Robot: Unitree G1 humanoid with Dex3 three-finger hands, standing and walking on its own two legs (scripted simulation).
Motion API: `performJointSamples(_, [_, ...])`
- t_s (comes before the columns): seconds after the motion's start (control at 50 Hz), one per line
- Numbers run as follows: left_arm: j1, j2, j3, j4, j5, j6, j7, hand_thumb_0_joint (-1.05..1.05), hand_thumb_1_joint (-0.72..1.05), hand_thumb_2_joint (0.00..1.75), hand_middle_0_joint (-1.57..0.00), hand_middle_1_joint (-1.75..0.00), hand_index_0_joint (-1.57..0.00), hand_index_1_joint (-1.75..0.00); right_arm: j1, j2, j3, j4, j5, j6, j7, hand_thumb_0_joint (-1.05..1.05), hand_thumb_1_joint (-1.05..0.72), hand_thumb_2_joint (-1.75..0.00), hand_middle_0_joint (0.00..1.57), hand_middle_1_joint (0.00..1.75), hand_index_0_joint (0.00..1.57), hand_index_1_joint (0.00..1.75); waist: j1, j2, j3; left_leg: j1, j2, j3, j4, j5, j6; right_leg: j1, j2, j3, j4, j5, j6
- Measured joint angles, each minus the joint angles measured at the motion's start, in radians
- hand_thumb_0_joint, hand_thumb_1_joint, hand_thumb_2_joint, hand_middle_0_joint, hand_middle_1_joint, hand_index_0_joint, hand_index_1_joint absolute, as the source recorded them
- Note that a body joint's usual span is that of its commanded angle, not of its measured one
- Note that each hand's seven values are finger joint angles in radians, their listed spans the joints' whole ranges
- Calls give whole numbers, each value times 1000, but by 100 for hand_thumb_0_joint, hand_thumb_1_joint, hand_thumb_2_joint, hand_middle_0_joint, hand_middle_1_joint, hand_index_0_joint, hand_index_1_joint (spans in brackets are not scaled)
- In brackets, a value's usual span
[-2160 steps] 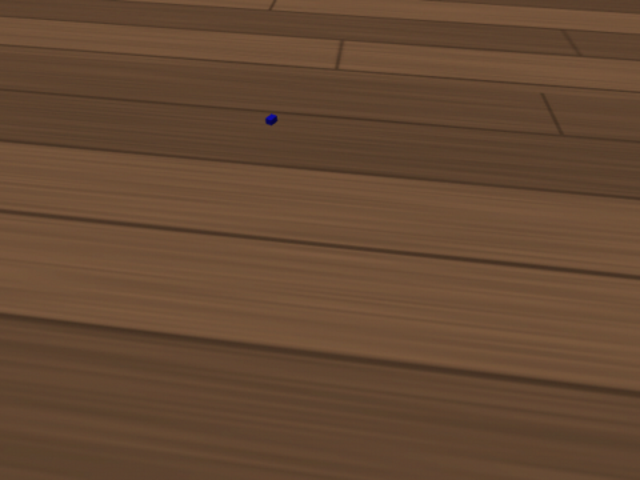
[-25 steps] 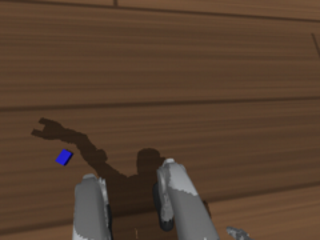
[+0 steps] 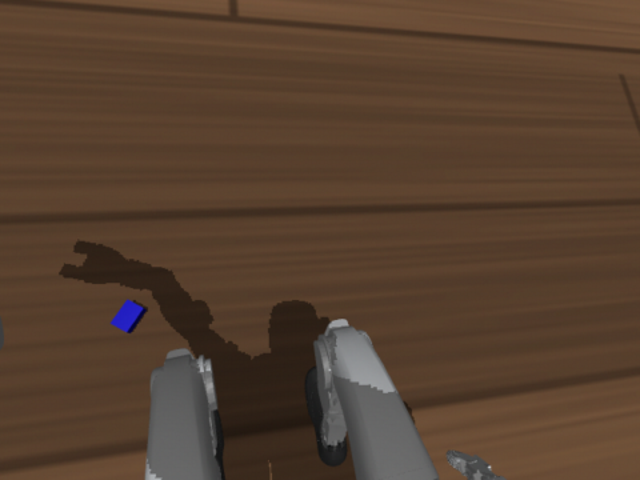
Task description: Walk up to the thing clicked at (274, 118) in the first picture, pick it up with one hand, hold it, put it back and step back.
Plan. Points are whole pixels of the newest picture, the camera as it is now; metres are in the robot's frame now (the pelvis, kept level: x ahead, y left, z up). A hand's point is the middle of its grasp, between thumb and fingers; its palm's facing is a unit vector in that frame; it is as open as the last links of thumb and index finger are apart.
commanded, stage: go down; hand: left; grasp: from above
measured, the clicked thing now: (129, 316) +0.38 +0.27 -0.52
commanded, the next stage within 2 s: withdraw in 1.42 s
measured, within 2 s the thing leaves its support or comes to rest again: neither
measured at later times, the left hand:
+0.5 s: hand out of the picture +0.46 +0.38 -0.07, palm faces -0.09 -0.40 -0.91, open 10.1 cm
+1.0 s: hand out of the picture +0.46 +0.38 -0.07, palm faces -0.10 -0.40 -0.91, open 10.0 cm
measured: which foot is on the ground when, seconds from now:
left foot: down 0.00-1.00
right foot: down 0.00-1.00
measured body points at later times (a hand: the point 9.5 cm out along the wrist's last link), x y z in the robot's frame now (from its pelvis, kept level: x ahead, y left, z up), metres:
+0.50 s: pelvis +0.00 +0.00 +0.00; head +0.22 +0.04 +0.39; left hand +0.46 +0.39 -0.02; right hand +0.03 -0.26 -0.12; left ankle +0.05 +0.12 -0.50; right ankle +0.09 -0.13 -0.50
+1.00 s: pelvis +0.00 +0.00 +0.00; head +0.22 +0.04 +0.39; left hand +0.46 +0.39 -0.01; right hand +0.03 -0.26 -0.12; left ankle +0.05 +0.12 -0.50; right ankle +0.09 -0.13 -0.50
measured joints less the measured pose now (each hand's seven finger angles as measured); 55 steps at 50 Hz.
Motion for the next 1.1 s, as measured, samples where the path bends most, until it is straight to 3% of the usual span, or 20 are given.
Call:
performJointSamples(0.3, [-25, 2, 23, 20, 9, 25, 23, 0, 6, 42, -48, -88, -57, -78, 4, -1, 1, 11, -1, -11, 7, 1, -94, -91, 20, 30, 20, 30, -8, 6, 0, -7, 1, 4, 4, 0, 0, -10, 2, 4, 5, 1, 1])
performJointSamples(0.44, [-36, 7, 14, 26, 1, 33, 31, 0, 7, 41, -48, -88, -57, -78, 6, -2, -1, 16, -3, -22, 10, 1, -94, -91, 20, 30, 20, 30, -7, 3, 1, -13, 1, 3, 11, -2, -3, -18, 2, 4, 16, -2, -2])
performJointSamples(1.1, [-38, 14, -2, 28, 16, 39, 4, 0, 7, 40, -47, -91, -57, -80, -2, -5, -4, 14, 2, -28, 5, 1, -94, -91, 20, 30, 20, 30, -10, 3, 0, 5, 4, 0, -9, 1, -4, 2, 5, 1, -7, 2, -4])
